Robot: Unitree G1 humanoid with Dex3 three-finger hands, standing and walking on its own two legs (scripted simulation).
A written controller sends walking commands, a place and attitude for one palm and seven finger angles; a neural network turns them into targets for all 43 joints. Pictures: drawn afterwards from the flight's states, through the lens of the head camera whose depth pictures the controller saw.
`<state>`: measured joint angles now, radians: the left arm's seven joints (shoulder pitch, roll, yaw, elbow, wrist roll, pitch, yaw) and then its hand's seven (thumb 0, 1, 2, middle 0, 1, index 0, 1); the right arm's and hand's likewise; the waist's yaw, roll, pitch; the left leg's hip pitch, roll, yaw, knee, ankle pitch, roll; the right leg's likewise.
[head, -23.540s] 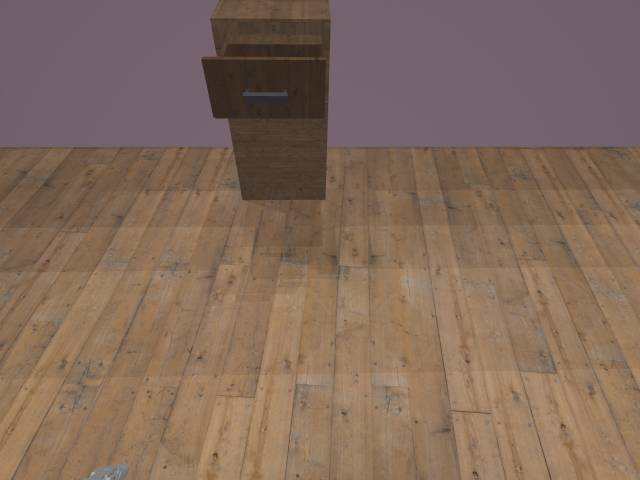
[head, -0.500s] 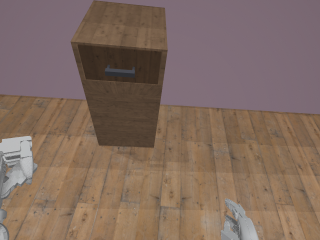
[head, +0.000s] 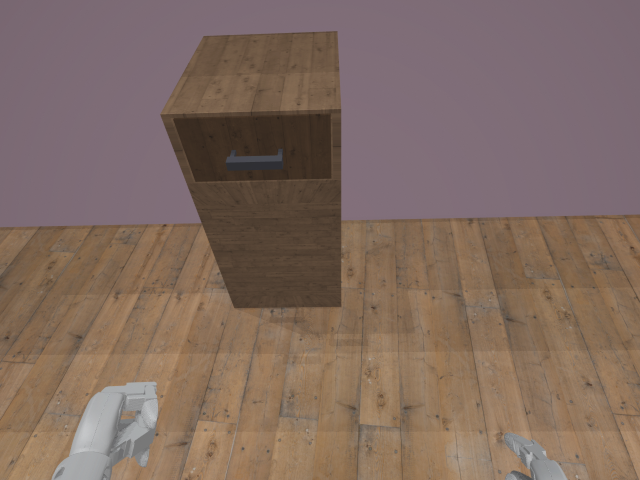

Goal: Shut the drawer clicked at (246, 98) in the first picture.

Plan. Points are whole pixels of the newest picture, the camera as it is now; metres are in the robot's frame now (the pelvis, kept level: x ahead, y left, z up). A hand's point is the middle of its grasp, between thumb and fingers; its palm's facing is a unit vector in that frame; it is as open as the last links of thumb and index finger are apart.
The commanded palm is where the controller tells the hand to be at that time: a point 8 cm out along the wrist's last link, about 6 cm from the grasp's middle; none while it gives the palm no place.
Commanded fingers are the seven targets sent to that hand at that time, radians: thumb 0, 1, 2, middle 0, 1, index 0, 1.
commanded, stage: let the arm hang, fingers relaxed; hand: left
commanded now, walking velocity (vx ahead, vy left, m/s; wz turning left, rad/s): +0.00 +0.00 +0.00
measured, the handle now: (256, 157) +0.80 +0.20 -0.06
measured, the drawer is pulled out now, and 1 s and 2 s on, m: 0.00 0.00 0.00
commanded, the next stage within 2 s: look to check the result in 0.96 s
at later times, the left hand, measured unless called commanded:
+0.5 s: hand out of the picture -0.04 +0.19 -0.15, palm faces +0.02 -0.96 -0.26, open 5.9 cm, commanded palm none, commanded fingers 0.00 0.90 0.90 -0.20 -0.30 -0.20 -0.30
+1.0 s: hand out of the picture +0.02 +0.15 -0.16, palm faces +0.02 -0.98 -0.19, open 7.3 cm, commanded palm none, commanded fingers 0.00 0.90 0.90 -0.20 -0.30 -0.20 -0.30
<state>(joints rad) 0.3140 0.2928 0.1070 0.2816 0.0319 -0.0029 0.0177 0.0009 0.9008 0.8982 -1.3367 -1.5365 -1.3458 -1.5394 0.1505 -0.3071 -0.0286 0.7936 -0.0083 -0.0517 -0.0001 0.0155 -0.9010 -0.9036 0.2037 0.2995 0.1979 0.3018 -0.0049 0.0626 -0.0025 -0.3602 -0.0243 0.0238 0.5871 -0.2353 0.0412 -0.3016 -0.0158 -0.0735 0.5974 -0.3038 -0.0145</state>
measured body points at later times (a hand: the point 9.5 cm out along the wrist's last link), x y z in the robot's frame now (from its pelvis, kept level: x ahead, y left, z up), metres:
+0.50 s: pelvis +0.00 -0.01 +0.01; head +0.01 -0.02 +0.46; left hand -0.04 +0.24 -0.13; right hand +0.01 -0.24 -0.15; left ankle +0.05 +0.10 -0.73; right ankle +0.01 -0.11 -0.73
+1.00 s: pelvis +0.01 -0.02 +0.01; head +0.02 -0.02 +0.46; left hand +0.02 +0.20 -0.14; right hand +0.00 -0.22 -0.15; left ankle +0.05 +0.10 -0.73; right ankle +0.01 -0.11 -0.73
